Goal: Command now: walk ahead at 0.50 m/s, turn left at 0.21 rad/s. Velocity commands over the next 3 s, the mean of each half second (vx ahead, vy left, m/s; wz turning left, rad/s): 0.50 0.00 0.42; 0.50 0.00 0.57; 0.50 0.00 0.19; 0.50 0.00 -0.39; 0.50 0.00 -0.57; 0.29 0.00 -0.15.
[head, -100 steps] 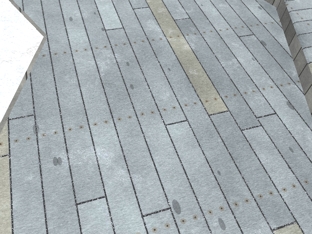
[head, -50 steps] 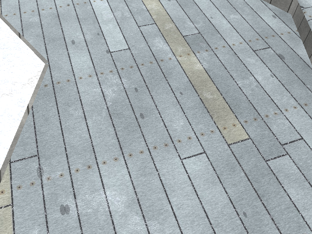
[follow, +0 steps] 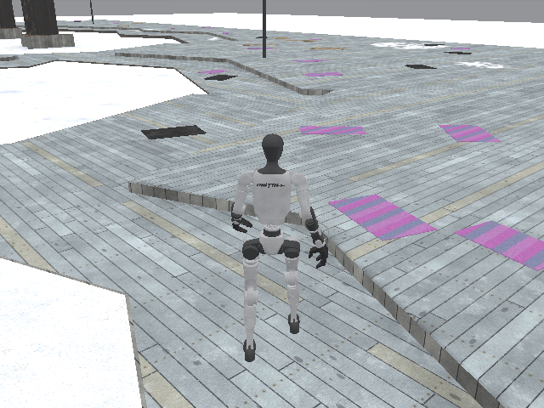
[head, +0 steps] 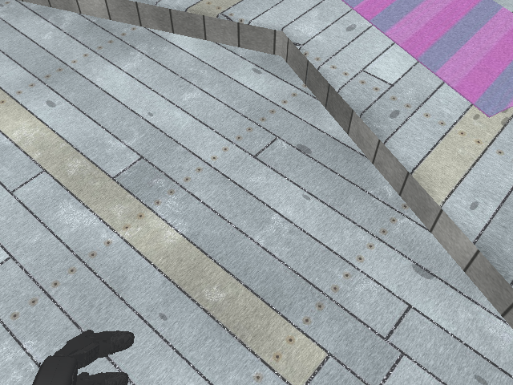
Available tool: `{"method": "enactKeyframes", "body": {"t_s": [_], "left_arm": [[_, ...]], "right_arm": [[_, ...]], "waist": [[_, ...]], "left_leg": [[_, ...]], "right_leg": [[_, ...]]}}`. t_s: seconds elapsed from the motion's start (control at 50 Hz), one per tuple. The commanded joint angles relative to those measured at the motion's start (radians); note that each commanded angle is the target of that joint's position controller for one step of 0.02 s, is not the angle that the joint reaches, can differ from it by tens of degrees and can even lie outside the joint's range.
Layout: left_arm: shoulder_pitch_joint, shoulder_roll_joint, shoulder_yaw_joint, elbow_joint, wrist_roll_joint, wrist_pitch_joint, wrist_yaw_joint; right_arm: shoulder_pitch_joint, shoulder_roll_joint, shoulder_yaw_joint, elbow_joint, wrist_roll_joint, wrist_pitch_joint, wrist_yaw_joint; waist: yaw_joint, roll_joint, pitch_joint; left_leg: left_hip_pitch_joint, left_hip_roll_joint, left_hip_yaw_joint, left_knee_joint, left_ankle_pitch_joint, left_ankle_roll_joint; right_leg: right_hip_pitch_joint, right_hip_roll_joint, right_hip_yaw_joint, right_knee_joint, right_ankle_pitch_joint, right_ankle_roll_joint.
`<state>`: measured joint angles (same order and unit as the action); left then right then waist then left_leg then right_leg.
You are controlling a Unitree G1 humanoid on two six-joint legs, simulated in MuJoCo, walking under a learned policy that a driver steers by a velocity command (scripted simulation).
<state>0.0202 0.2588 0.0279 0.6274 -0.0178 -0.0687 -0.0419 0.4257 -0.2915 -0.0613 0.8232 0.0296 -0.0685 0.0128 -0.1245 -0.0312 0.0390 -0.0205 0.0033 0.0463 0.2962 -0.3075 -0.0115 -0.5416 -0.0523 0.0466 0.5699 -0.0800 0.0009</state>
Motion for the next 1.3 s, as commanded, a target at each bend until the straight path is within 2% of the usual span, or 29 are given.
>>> {"method": "enactKeyframes", "body": {"t_s": [0.02,0.04,0.06,0.08,0.1,0.12,0.16,0.2,0.34,0.46,0.5,0.54,0.56,0.58,0.6,0.62,0.64,0.68,0.76,0.86,0.96,1.04,1.06,1.08,1.1,1.12,1.16,1.22,1.3], "left_arm": [[0.068,0.135,0.054,-0.045,-0.002,-0.027,0.003],[0.189,0.178,0.077,-0.012,0.008,-0.027,0.014],[0.366,0.257,0.099,0.008,0.030,-0.023,0.029],[0.398,0.314,0.107,0.019,0.042,-0.012,0.030],[0.385,0.224,0.086,0.023,0.029,-0.012,0.026],[0.336,0.174,0.069,0.028,0.016,-0.015,0.026],[0.226,0.105,0.049,0.034,0.020,-0.021,0.020],[0.183,0.088,0.051,0.047,0.030,-0.035,0.021],[0.199,0.152,0.076,0.108,0.028,-0.045,0.044],[0.274,0.212,0.095,0.155,0.000,-0.015,0.049],[0.271,0.240,0.102,0.158,-0.007,-0.001,0.053],[0.254,0.261,0.107,0.154,-0.018,0.015,0.058],[0.263,0.235,0.095,0.149,-0.012,0.015,0.062],[0.340,0.116,0.057,0.103,0.034,0.002,0.056],[0.320,0.100,0.037,0.074,0.027,-0.035,0.044],[0.190,0.190,0.060,0.049,-0.016,-0.057,0.034],[0.152,0.179,0.055,0.032,-0.025,-0.069,0.033],[0.178,0.179,0.061,0.055,0.017,-0.064,0.047],[0.184,0.140,0.055,0.059,0.035,-0.026,0.048],[-0.007,0.094,0.032,0.013,0.027,-0.030,0.038],[-0.080,0.135,0.043,-0.013,0.010,-0.051,0.015],[0.108,0.177,0.072,0.038,0.020,-0.068,0.016],[0.239,0.219,0.083,0.051,0.036,-0.072,0.021],[0.350,0.316,0.109,0.091,0.044,-0.060,0.020],[0.374,0.241,0.096,0.108,0.009,-0.055,0.009],[0.325,0.174,0.077,0.096,0.005,-0.052,0.011],[0.241,0.128,0.056,0.091,0.023,-0.040,0.014],[0.231,0.107,0.045,0.107,0.023,-0.043,0.021],[0.267,0.166,0.057,0.139,0.008,-0.041,0.029]], "right_arm": [[-0.062,-0.192,-0.043,-0.059,0.008,-0.002,-0.011],[-0.056,-0.159,-0.031,-0.058,0.002,-0.002,-0.012],[-0.065,-0.084,-0.001,-0.092,-0.026,-0.006,-0.012],[0.051,0.001,0.023,-0.116,-0.008,-0.019,-0.016],[0.009,-0.106,-0.004,-0.099,0.015,-0.021,-0.017],[-0.060,-0.142,-0.018,-0.116,0.022,-0.019,-0.016],[-0.108,-0.123,-0.022,-0.120,0.000,-0.004,-0.018],[-0.088,-0.086,-0.020,-0.114,0.003,0.019,-0.012],[-0.232,-0.035,-0.004,-0.175,-0.005,0.033,0.010],[-0.401,-0.043,0.002,-0.258,-0.006,0.033,0.046],[-0.388,-0.068,-0.011,-0.274,-0.009,0.038,0.051],[-0.215,-0.127,-0.048,-0.241,-0.009,0.046,0.045],[-0.046,-0.189,-0.083,-0.195,-0.006,0.053,0.029],[0.007,-0.313,-0.110,-0.184,0.000,0.057,0.009],[-0.004,-0.306,-0.095,-0.228,-0.004,0.038,0.017],[-0.018,-0.227,-0.071,-0.222,-0.012,0.022,0.027],[-0.056,-0.199,-0.062,-0.215,-0.014,0.012,0.027],[-0.174,-0.137,-0.042,-0.235,-0.021,0.008,0.020],[-0.187,-0.146,-0.043,-0.235,-0.024,0.000,-0.001],[-0.117,-0.166,-0.049,-0.198,-0.012,0.010,-0.025],[-0.061,-0.164,-0.052,-0.165,-0.003,0.023,-0.031],[-0.070,-0.112,-0.037,-0.157,-0.014,0.030,-0.031],[-0.062,-0.061,-0.015,-0.168,-0.026,0.028,-0.027],[0.090,0.002,0.004,-0.179,-0.002,0.017,-0.026],[0.082,-0.083,-0.006,-0.163,0.013,0.012,-0.031],[-0.041,-0.148,-0.024,-0.173,0.012,0.011,-0.031],[-0.173,-0.130,-0.022,-0.206,-0.020,0.008,-0.030],[-0.149,-0.080,-0.015,-0.200,-0.017,0.006,-0.016],[-0.249,-0.036,0.006,-0.232,-0.027,0.002,-0.011]], "waist": [[0.144,0.134,-0.046],[0.201,0.116,-0.126],[0.271,-0.008,-0.288],[0.215,-0.265,-0.397],[0.242,-0.168,-0.323],[0.229,-0.134,-0.197],[0.171,-0.090,-0.089],[0.128,-0.098,-0.057],[0.143,-0.024,0.013],[0.194,-0.008,0.062],[0.166,-0.032,0.028],[0.056,-0.043,-0.085],[-0.025,-0.007,-0.173],[0.031,0.254,-0.249],[0.044,0.263,-0.426],[-0.005,0.137,-0.334],[0.024,0.115,-0.213],[0.113,0.064,-0.110],[0.146,0.076,-0.085],[0.076,0.110,-0.038],[0.057,0.130,-0.027],[0.148,0.163,-0.095],[0.204,0.079,-0.221],[0.156,-0.239,-0.341],[0.185,-0.224,-0.302],[0.211,-0.111,-0.163],[0.185,-0.022,-0.039],[0.137,-0.082,-0.044],[0.159,-0.046,-0.023]], "left_leg": [[-0.084,0.227,-0.188,0.032,0.395,0.153],[-0.141,0.171,-0.146,0.191,0.444,0.120],[-0.327,0.100,-0.092,0.509,0.191,0.071],[-0.646,-0.019,-0.084,0.815,-0.284,0.025],[-0.744,0.020,-0.170,0.944,-0.268,0.021],[-0.787,0.057,-0.161,0.964,-0.181,0.028],[-0.728,0.112,-0.147,0.905,-0.046,0.018],[-0.645,0.135,-0.151,0.873,0.019,0.007],[-0.666,0.129,-0.121,0.581,0.287,-0.006],[-0.663,0.100,-0.032,0.375,0.260,0.054],[-0.588,0.050,0.019,0.354,0.167,0.091],[-0.338,-0.042,0.078,0.314,0.123,0.144],[-0.062,-0.067,0.044,0.273,0.174,0.182],[0.289,0.186,-0.394,0.246,0.156,0.316],[0.427,0.337,-0.889,0.045,-0.053,0.454],[0.373,0.321,-0.797,-0.015,-0.064,0.385],[0.240,0.285,-0.664,-0.014,-0.005,0.350],[-0.020,0.205,-0.472,-0.022,0.207,0.300],[-0.188,0.150,-0.357,-0.071,0.384,0.308],[-0.229,0.090,-0.300,-0.060,0.257,0.243],[-0.158,0.131,-0.413,0.024,0.163,0.219],[-0.118,0.102,-0.414,0.213,0.310,0.165],[-0.208,0.046,-0.347,0.464,0.228,0.129],[-0.561,-0.110,-0.214,0.811,-0.160,0.045],[-0.733,-0.071,-0.242,0.961,-0.270,0.033],[-0.776,-0.031,-0.250,1.000,-0.182,0.037],[-0.739,0.030,-0.195,0.920,-0.062,0.037],[-0.640,0.078,-0.152,0.797,-0.001,0.029],[-0.659,0.098,-0.109,0.581,0.119,0.006]], "right_leg": [[0.249,0.044,-0.036,-0.105,0.005,-0.039],[0.443,0.029,-0.027,-0.110,0.009,-0.067],[0.724,-0.181,0.182,-0.082,0.021,-0.135],[0.934,-0.382,0.577,-0.186,-0.180,-0.270],[0.854,-0.355,0.612,-0.251,-0.324,-0.268],[0.751,-0.323,0.464,-0.267,-0.311,-0.235],[0.558,-0.243,0.278,-0.324,-0.151,-0.203],[0.451,-0.215,0.162,-0.382,-0.036,-0.194],[0.442,-0.197,-0.096,-0.438,0.146,-0.182],[0.581,-0.241,-0.190,-0.390,0.205,-0.145],[0.624,-0.243,-0.223,-0.289,0.465,-0.123],[0.603,-0.212,-0.268,-0.014,0.736,-0.091],[0.456,-0.172,-0.284,0.230,0.639,-0.052],[0.038,-0.049,-0.275,0.612,-0.100,0.014],[-0.172,0.096,-0.029,0.816,-0.533,0.031],[-0.274,0.039,0.052,0.839,-0.454,0.009],[-0.288,0.002,0.038,0.773,-0.367,-0.010],[-0.155,-0.066,0.043,0.613,-0.255,-0.003],[-0.064,-0.055,0.016,0.469,-0.155,0.050],[-0.023,0.008,0.013,0.100,0.128,0.077],[0.050,0.044,0.045,-0.058,0.126,0.050],[0.296,0.039,0.003,-0.128,0.030,-0.032],[0.523,-0.099,0.138,-0.111,-0.004,-0.095],[0.858,-0.311,0.587,-0.185,-0.187,-0.276],[0.866,-0.351,0.782,-0.282,-0.472,-0.298],[0.750,-0.307,0.648,-0.302,-0.489,-0.251],[0.543,-0.218,0.419,-0.327,-0.270,-0.213],[0.450,-0.157,0.277,-0.372,-0.072,-0.209],[0.437,-0.162,0.178,-0.421,0.066,-0.230]]}}
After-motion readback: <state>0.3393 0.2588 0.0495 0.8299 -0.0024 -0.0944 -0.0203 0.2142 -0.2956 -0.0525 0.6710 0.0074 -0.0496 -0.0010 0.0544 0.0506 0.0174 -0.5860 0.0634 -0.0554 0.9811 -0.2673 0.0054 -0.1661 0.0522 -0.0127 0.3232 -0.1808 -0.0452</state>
